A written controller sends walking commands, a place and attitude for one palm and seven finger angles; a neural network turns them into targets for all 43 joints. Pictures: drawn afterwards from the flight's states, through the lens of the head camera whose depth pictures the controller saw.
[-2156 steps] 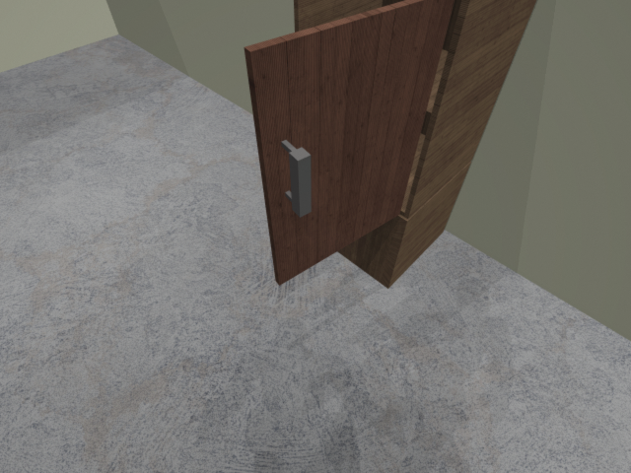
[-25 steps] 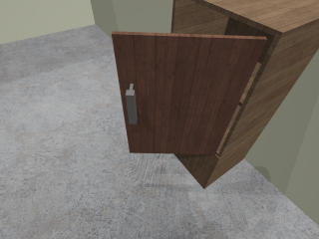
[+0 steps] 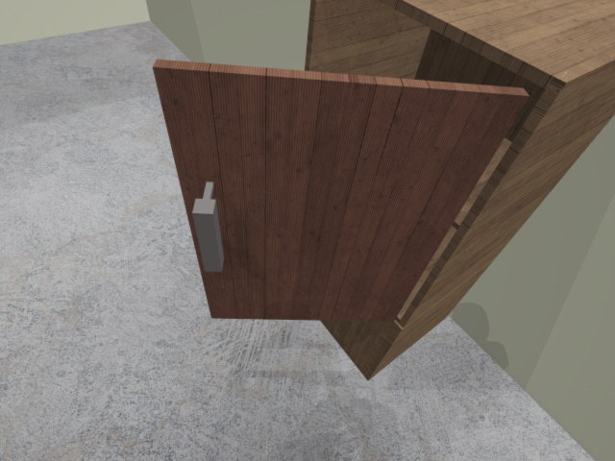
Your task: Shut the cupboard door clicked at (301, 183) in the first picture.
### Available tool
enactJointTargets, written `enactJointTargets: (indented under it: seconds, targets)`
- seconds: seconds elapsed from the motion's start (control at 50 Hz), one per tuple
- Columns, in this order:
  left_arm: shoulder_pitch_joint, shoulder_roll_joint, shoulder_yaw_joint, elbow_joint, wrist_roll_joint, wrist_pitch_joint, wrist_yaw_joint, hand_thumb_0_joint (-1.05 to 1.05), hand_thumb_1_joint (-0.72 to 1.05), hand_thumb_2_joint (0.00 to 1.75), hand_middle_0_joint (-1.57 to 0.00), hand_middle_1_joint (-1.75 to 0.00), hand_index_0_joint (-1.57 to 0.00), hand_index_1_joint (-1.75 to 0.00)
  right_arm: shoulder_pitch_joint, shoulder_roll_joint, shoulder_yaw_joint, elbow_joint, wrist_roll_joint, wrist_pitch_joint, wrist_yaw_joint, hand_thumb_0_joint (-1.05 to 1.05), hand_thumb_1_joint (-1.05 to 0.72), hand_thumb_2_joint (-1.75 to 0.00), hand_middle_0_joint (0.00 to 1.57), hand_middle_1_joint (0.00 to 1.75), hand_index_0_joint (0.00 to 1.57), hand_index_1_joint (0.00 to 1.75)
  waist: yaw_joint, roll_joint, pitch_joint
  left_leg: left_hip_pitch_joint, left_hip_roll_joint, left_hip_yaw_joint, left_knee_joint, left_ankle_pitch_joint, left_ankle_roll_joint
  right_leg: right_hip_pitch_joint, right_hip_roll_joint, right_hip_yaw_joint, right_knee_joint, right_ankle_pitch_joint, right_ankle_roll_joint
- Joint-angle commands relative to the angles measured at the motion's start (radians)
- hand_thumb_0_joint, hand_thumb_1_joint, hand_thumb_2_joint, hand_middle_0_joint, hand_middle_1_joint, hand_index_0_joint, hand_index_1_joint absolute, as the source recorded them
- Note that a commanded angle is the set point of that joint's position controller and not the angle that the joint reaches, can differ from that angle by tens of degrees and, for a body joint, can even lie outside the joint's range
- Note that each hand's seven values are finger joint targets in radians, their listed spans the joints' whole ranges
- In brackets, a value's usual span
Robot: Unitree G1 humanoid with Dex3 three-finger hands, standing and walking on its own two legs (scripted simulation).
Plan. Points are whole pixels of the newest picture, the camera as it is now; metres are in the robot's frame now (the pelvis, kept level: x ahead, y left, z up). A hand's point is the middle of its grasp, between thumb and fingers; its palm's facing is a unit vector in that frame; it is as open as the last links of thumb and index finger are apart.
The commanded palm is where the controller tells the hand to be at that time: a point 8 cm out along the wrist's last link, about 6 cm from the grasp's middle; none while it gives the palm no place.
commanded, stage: shuffle to correct the standing spot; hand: left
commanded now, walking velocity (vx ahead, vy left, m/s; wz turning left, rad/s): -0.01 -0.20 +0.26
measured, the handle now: (211, 227) +0.42 +0.18 +0.03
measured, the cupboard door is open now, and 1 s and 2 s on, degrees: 55 55 55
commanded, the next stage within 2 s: come to a stop and stand still in 0.10 s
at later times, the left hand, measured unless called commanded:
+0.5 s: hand out of the picture +0.09 +0.10 -0.15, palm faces +0.10 -0.97 -0.24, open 7.2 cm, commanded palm none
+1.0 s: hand out of the picture +0.00 +0.16 -0.16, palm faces +0.12 -0.98 -0.14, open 7.4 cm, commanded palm none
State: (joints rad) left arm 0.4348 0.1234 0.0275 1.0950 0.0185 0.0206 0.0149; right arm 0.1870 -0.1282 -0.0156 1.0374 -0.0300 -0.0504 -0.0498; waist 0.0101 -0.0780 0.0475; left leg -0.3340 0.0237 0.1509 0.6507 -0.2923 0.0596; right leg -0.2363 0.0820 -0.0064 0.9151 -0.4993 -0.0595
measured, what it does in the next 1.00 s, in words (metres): steps on the spot: right foot, then left foot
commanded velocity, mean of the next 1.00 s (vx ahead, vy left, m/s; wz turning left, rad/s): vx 0.00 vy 0.00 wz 0.03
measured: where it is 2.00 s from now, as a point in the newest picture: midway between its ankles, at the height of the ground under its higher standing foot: outside the picture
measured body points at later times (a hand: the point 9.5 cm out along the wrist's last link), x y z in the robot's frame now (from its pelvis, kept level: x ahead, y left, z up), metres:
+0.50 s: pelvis +0.04 -0.08 +0.01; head +0.08 -0.09 +0.46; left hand +0.08 +0.16 -0.13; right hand +0.07 -0.32 -0.15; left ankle +0.00 +0.03 -0.67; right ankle +0.07 -0.23 -0.72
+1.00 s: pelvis +0.01 -0.02 +0.03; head +0.03 +0.02 +0.47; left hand +0.00 +0.21 -0.15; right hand +0.07 -0.25 -0.11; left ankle +0.01 +0.04 -0.72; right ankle -0.03 -0.17 -0.66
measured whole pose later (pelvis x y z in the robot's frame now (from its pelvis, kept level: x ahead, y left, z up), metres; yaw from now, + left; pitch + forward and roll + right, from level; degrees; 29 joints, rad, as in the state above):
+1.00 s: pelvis +0.01 -0.02 +0.03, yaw +5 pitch +1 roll -1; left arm 0.28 0.20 0.04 1.05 0.03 0.04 0.01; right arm 0.25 -0.13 -0.01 1.02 -0.03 -0.03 -0.04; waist 0.00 -0.08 0.02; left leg -0.21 -0.04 0.07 0.36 -0.18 0.09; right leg -0.38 -0.03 0.01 0.92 -0.37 0.03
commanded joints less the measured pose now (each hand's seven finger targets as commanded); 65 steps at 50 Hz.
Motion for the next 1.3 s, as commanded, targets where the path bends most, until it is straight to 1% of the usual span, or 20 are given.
enactJointTargets:
  seconds: [0.0, 0.1, 0.24, 0.28, 0.32, 0.36, 0.4, 0.44, 0.54, 0.64, 0.66, 0.7, 0.72, 0.82, 1.0, 1.18, 1.22, 1.24, 1.26, 1.28]
  targets:
    - [-0.036, 0.079, 0.038, -0.114, 0.024, -0.008, 0.001, 0.00, 0.90, 0.90, -0.20, -0.30, -0.20, -0.30, 0.173, -0.166, -0.034, -0.002, 0.005, 0.005, -0.020, 0.00, -0.90, -0.90, 0.20, 0.30, 0.20, 0.30, -0.031, 0.138, 0.077, 0.068, 0.424, -0.487, -0.389, 0.395, 0.200, -0.343, -0.124, 0.104, 0.375, 0.053, 0.042]
    - [0.005, 0.033, 0.031, -0.105, 0.013, 0.023, -0.013, 0.00, 0.90, 0.90, -0.20, -0.30, -0.20, -0.30, 0.105, -0.151, -0.033, -0.027, 0.000, 0.002, -0.007, 0.00, -0.90, -0.90, 0.20, 0.30, 0.20, 0.30, 0.022, 0.185, 0.007, -0.013, 0.251, -0.215, -0.381, 0.419, 0.100, -0.198, -0.149, 0.018, 0.181, 0.213, 0.081]
    - [-0.124, 0.064, 0.026, -0.152, 0.005, -0.001, -0.011, 0.00, 0.90, 0.90, -0.20, -0.30, -0.20, -0.30, 0.111, -0.198, -0.066, -0.035, -0.007, 0.039, 0.013, 0.00, -0.90, -0.90, 0.20, 0.30, 0.20, 0.30, -0.019, 0.285, -0.046, 0.082, 0.201, -0.202, -0.270, 0.314, 0.055, -0.078, -0.124, -0.091, -0.273, 0.178, 0.104]
    - [-0.077, 0.104, 0.032, -0.135, 0.005, -0.029, -0.004, 0.00, 0.90, 0.90, -0.20, -0.30, -0.20, -0.30, 0.126, -0.165, -0.063, -0.036, 0.002, 0.040, 0.021, 0.00, -0.90, -0.90, 0.20, 0.30, 0.20, 0.30, 0.007, 0.200, -0.080, 0.064, 0.114, -0.155, -0.145, 0.261, -0.016, 0.055, -0.122, -0.083, -0.487, 0.351, 0.103]
    - [-0.087, 0.243, 0.048, -0.136, 0.011, -0.046, 0.016, 0.00, 0.90, 0.90, -0.20, -0.30, -0.20, -0.30, 0.168, -0.058, -0.045, -0.060, 0.020, 0.047, 0.027, 0.00, -0.90, -0.90, 0.20, 0.30, 0.20, 0.30, -0.009, -0.155, -0.130, -0.075, -0.009, -0.071, 0.011, -0.165, -0.092, 0.144, -0.398, 0.192, -0.520, 0.770, 0.015]
    - [-0.112, 0.264, 0.049, -0.160, 0.015, -0.032, 0.018, 0.00, 0.90, 0.90, -0.20, -0.30, -0.20, -0.30, 0.165, -0.060, -0.049, -0.068, 0.021, 0.067, 0.023, 0.00, -0.90, -0.90, 0.20, 0.30, 0.20, 0.30, 0.000, -0.043, -0.105, -0.050, -0.012, -0.121, 0.162, -0.282, -0.081, 0.063, -0.484, 0.191, -0.534, 0.857, -0.076]
    - [-0.128, 0.249, 0.059, -0.143, 0.012, -0.037, 0.026, 0.00, 0.90, 0.90, -0.20, -0.30, -0.20, -0.30, 0.126, -0.090, -0.052, -0.064, 0.018, 0.077, 0.018, 0.00, -0.90, -0.90, 0.20, 0.30, 0.20, 0.30, 0.018, -0.268, -0.086, -0.158, -0.011, -0.143, 0.325, -0.286, -0.090, 0.136, -0.448, 0.217, -0.485, 1.058, -0.086]
    - [-0.112, 0.225, 0.061, -0.141, 0.012, -0.032, 0.036, 0.00, 0.90, 0.90, -0.20, -0.30, -0.20, -0.30, 0.105, -0.117, -0.062, -0.072, 0.019, 0.080, 0.024, 0.00, -0.90, -0.90, 0.20, 0.30, 0.20, 0.30, 0.031, -0.232, -0.089, -0.210, -0.019, -0.157, 0.409, -0.243, -0.098, 0.198, -0.448, 0.174, -0.461, 1.130, -0.109]
    - [-0.140, 0.258, 0.073, -0.166, 0.018, -0.019, 0.049, 0.00, 0.90, 0.90, -0.20, -0.30, -0.20, -0.30, 0.030, -0.108, -0.056, -0.114, 0.014, 0.105, 0.046, 0.00, -0.90, -0.90, 0.20, 0.30, 0.20, 0.30, 0.036, -0.138, -0.066, -0.168, -0.021, -0.159, 0.368, -0.160, -0.107, 0.088, -0.457, 0.158, -0.517, 0.783, -0.119]
    - [-0.225, 0.264, 0.075, -0.208, 0.019, 0.000, 0.033, 0.00, 0.90, 0.90, -0.20, -0.30, -0.20, -0.30, 0.136, -0.090, -0.052, -0.090, 0.023, 0.073, 0.048, 0.00, -0.90, -0.90, 0.20, 0.30, 0.20, 0.30, -0.028, -0.130, -0.089, 0.174, -0.053, -0.077, -0.125, 0.018, -0.089, -0.113, -0.370, 0.123, -0.470, 0.377, -0.041]
    - [-0.220, 0.229, 0.066, -0.214, 0.014, 0.010, 0.029, 0.00, 0.90, 0.90, -0.20, -0.30, -0.20, -0.30, 0.164, -0.109, -0.054, -0.078, 0.024, 0.064, 0.044, 0.00, -0.90, -0.90, 0.20, 0.30, 0.20, 0.30, -0.037, -0.030, -0.083, 0.277, -0.034, -0.094, -0.222, 0.069, -0.085, -0.192, -0.303, 0.082, -0.398, 0.244, -0.005]
    - [-0.210, 0.124, 0.043, -0.230, 0.002, 0.028, 0.024, 0.00, 0.90, 0.90, -0.20, -0.30, -0.20, -0.30, 0.134, -0.247, -0.073, -0.111, 0.002, 0.058, 0.037, 0.00, -0.90, -0.90, 0.20, 0.30, 0.20, 0.30, -0.049, 0.431, -0.019, 0.086, 0.286, -0.497, -0.453, -0.072, 0.049, -0.277, -0.118, -0.028, -0.067, -0.106, 0.089]
    - [-0.223, 0.142, 0.044, -0.224, 0.003, 0.029, 0.020, 0.00, 0.90, 0.90, -0.20, -0.30, -0.20, -0.30, 0.077, -0.242, -0.064, -0.125, -0.007, 0.064, 0.036, 0.00, -0.90, -0.90, 0.20, 0.30, 0.20, 0.30, -0.036, 0.340, 0.038, -0.077, 0.310, -0.510, -0.489, -0.193, 0.112, -0.208, -0.144, 0.037, 0.017, -0.052, 0.069]
    - [-0.133, 0.121, 0.029, -0.117, 0.015, 0.000, -0.007, 0.00, 0.90, 0.90, -0.20, -0.30, -0.20, -0.30, 0.064, -0.153, -0.030, -0.096, 0.001, 0.019, 0.016, 0.00, -0.90, -0.90, 0.20, 0.30, 0.20, 0.30, -0.001, 0.129, -0.012, 0.135, 0.218, -0.386, -0.479, -0.038, 0.075, -0.278, -0.140, 0.052, 0.115, 0.163, 0.075]
    - [-0.176, 0.106, 0.020, -0.098, 0.001, 0.008, -0.001, 0.00, 0.90, 0.90, -0.20, -0.30, -0.20, -0.30, 0.201, -0.166, -0.029, 0.003, 0.003, 0.013, -0.015, 0.00, -0.90, -0.90, 0.20, 0.30, 0.20, 0.30, -0.042, 0.160, -0.088, 0.354, 0.276, -0.336, -0.349, 0.679, 0.103, -0.225, -0.135, 0.044, -0.055, 0.080, 0.096]
    - [-0.197, 0.087, 0.016, -0.063, -0.005, 0.015, 0.004, 0.00, 0.90, 0.90, -0.20, -0.30, -0.20, -0.30, 0.160, -0.152, -0.033, 0.048, 0.004, 0.031, -0.003, 0.00, -0.90, -0.90, 0.20, 0.30, 0.20, 0.30, -0.026, 0.221, -0.027, 0.133, 0.218, -0.347, -0.412, 0.216, 0.077, 0.000, -0.125, -0.012, -0.324, 0.099, 0.072]
    - [-0.154, 0.085, 0.014, -0.039, -0.006, 0.005, 0.008, 0.00, 0.90, 0.90, -0.20, -0.30, -0.20, -0.30, 0.151, -0.149, -0.035, 0.057, 0.011, 0.032, 0.002, 0.00, -0.90, -0.90, 0.20, 0.30, 0.20, 0.30, -0.002, 0.176, -0.042, 0.090, 0.183, -0.322, -0.391, 0.093, 0.038, 0.099, -0.124, -0.028, -0.485, 0.236, 0.069]
    - [-0.054, 0.129, -0.004, -0.018, 0.014, -0.026, 0.045, 0.00, 0.90, 0.90, -0.20, -0.30, -0.20, -0.30, 0.051, -0.202, -0.037, -0.003, 0.029, 0.026, 0.014, 0.00, -0.90, -0.90, 0.20, 0.30, 0.20, 0.30, 0.043, 0.122, -0.044, 0.137, 0.114, -0.187, -0.182, 0.234, -0.011, 0.029, -0.153, 0.021, -0.547, 0.328, 0.055]
    - [-0.050, 0.159, 0.005, -0.028, 0.012, -0.055, 0.045, 0.00, 0.90, 0.90, -0.20, -0.30, -0.20, -0.30, 0.094, -0.136, -0.014, -0.020, 0.021, 0.014, 0.019, 0.00, -0.90, -0.90, 0.20, 0.30, 0.20, 0.30, 0.014, 0.069, -0.093, 0.094, 0.063, -0.191, -0.070, 0.376, -0.044, 0.145, -0.233, 0.063, -0.590, 0.797, 0.029]
    - [-0.103, 0.176, 0.001, -0.043, -0.002, -0.058, 0.040, 0.00, 0.90, 0.90, -0.20, -0.30, -0.20, -0.30, 0.147, -0.075, -0.009, -0.022, 0.024, 0.011, 0.024, 0.00, -0.90, -0.90, 0.20, 0.30, 0.20, 0.30, -0.029, -0.009, -0.117, 0.090, 0.048, -0.154, -0.138, 0.154, -0.062, 0.141, -0.296, 0.092, -0.520, 0.789, -0.006]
